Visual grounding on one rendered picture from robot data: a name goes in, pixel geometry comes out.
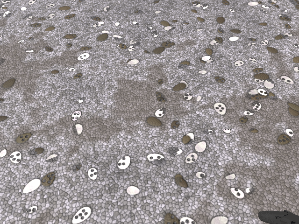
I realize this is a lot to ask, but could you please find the robot right hand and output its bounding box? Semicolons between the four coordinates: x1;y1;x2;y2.
258;210;299;224

